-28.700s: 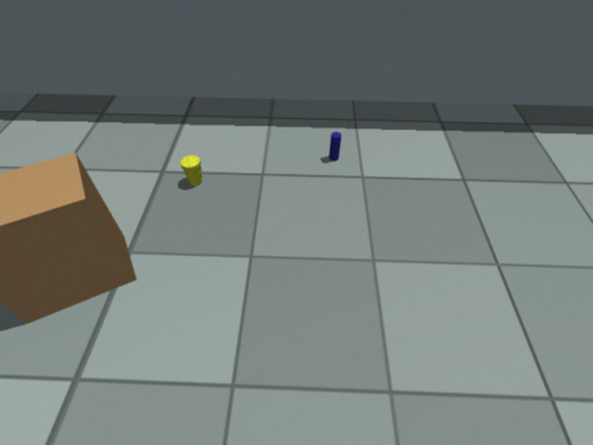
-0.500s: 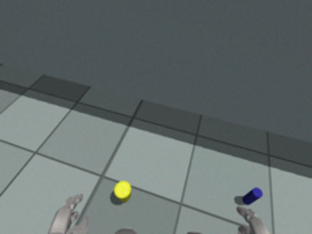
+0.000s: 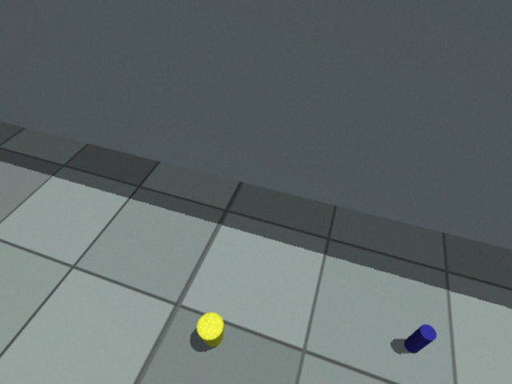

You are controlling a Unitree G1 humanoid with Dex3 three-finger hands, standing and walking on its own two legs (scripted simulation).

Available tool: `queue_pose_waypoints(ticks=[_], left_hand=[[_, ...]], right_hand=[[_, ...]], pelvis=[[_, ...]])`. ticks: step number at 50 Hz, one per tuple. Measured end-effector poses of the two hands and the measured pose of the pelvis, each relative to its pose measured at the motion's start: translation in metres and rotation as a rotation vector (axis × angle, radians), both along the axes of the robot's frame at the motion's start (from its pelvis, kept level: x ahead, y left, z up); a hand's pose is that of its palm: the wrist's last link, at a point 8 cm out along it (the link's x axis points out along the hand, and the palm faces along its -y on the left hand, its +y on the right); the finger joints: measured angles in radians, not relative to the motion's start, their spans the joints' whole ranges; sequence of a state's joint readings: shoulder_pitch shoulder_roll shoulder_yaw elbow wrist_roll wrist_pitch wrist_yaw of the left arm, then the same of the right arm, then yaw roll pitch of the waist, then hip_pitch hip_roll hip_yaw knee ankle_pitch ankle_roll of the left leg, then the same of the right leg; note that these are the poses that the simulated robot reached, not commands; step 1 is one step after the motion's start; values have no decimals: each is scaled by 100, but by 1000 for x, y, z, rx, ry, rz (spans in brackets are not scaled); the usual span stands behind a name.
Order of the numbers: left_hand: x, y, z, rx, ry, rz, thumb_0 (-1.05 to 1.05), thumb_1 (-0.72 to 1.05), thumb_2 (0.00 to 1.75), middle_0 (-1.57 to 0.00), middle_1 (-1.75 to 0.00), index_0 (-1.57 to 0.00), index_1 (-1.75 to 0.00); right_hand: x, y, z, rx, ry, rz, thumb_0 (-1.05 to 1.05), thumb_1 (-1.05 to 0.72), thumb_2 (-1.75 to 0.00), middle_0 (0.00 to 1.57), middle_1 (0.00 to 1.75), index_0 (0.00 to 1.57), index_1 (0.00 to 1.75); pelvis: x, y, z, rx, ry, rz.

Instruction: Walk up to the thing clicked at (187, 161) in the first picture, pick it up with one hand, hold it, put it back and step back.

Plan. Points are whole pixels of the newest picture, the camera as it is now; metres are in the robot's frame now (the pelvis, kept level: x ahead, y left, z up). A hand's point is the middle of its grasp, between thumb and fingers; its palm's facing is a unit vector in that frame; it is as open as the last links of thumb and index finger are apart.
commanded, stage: stand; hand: left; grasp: from the side
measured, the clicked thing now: (212, 332) +0.42 +0.19 -0.71
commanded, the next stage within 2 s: step back in 1.52 s
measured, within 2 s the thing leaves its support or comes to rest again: neither
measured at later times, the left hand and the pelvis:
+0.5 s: hand out of the picture +0.06 +0.23 -0.15, palm faces +0.00 -0.94 -0.34, open 7.4 cm; pelvis +0.00 -0.01 +0.01, yaw +0 degrees
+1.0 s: hand out of the picture +0.07 +0.23 -0.15, palm faces -0.01 -0.94 -0.34, open 7.4 cm; pelvis +0.00 -0.02 +0.01, yaw -1 degrees
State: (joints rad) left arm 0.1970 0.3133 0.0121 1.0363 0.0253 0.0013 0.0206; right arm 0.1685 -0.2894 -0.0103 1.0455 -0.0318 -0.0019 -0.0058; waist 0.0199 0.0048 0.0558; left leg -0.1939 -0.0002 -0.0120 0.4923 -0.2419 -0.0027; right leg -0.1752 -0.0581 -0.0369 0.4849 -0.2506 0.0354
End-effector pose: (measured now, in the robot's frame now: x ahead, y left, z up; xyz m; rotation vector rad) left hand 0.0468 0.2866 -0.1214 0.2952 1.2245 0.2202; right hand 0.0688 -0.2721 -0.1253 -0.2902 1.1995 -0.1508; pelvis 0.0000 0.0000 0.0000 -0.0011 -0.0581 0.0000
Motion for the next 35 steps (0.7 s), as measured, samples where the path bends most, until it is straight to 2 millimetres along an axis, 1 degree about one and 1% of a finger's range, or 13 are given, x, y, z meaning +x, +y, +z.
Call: queue_pose_waypoints(ticks=[8, 15, 23, 30, 35], left_hand=[[-9, -2, 5, 9, 28, 9, 1, 90, 90, -21, -30, -20, -30], [-9, -5, 6, 12, 45, 13, 0, 90, 90, -21, -30, -20, -30], [-1, -10, 7, 3, 40, 10, 0, 90, 90, -21, -30, -20, -30], [10, -13, 8, -1, 20, -3, 0, 90, 90, -21, -30, -20, -30], [14, -13, 10, 1, 16, -9, 0, 90, 90, -21, -30, -20, -30]], right_hand=[[-3, -8, 1, 6, 17, -10, 0, -90, -90, 21, 30, 20, 30], [-11, -20, 3, -7, 46, -25, 0, -90, -90, 21, 30, 20, 30], [-17, -29, 5, -23, 71, -35, 0, -91, -90, 21, 30, 20, 30], [-16, -30, 6, -21, 62, -40, 0, -91, -90, 21, 30, 20, 30], [-15, -31, 6, -16, 59, -42, 0, -91, -90, 21, 30, 20, 30]], pelvis=[[-3, -5, 5, 2, -9, 3], [-4, -10, 7, 1, -7, 3], [-3, -14, 8, 1, -8, -1], [-3, -15, 9, 1, -9, -6], [-3, -16, 9, 1, -6, -7]])
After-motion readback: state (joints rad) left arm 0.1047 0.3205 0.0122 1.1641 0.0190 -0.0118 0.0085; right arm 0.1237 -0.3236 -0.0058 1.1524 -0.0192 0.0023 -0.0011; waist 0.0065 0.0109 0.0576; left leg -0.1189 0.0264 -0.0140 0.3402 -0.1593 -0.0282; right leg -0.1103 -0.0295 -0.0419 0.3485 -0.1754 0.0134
